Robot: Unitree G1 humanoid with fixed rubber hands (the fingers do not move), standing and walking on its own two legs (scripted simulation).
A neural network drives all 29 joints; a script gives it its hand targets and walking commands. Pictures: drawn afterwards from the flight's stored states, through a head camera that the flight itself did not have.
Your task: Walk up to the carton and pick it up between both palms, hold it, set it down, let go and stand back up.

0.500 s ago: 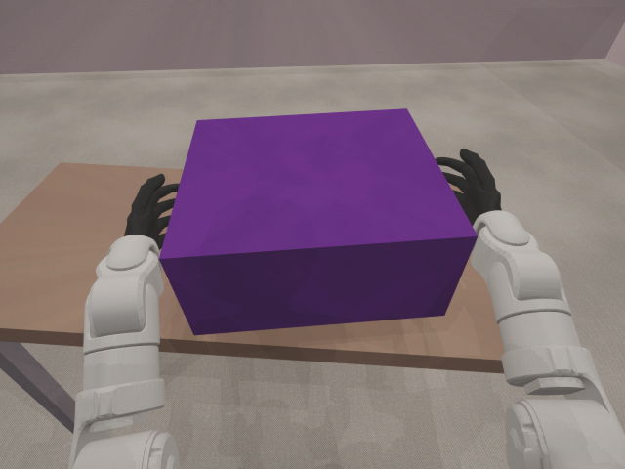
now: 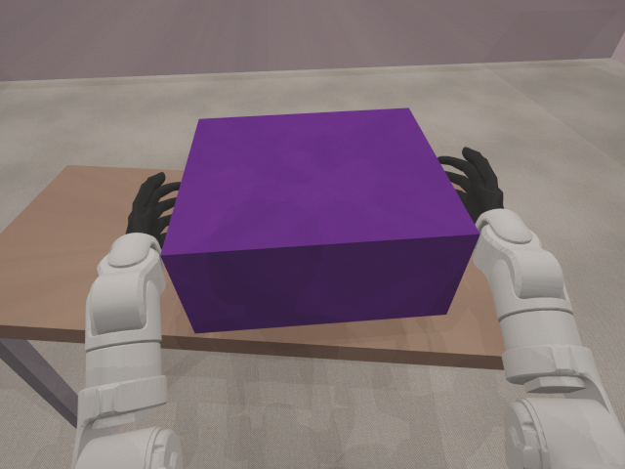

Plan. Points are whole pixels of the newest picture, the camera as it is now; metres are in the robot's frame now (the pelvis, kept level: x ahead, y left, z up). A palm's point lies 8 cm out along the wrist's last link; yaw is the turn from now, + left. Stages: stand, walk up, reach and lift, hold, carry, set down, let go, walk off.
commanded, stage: hold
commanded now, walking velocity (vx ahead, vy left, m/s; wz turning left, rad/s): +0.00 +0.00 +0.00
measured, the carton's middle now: (312, 209) +0.41 +0.01 +0.15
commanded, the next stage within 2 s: none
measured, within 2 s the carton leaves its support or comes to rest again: neither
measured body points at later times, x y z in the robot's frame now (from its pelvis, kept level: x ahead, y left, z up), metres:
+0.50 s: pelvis +0.01 +0.00 +0.00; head -0.03 +0.02 +0.45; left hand +0.37 +0.21 +0.15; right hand +0.39 -0.20 +0.18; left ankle +0.03 +0.11 -0.75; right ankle +0.01 -0.11 -0.75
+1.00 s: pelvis +0.00 +0.00 +0.00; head -0.03 +0.01 +0.45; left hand +0.35 +0.21 +0.16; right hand +0.38 -0.20 +0.18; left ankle +0.03 +0.11 -0.75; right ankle +0.01 -0.11 -0.75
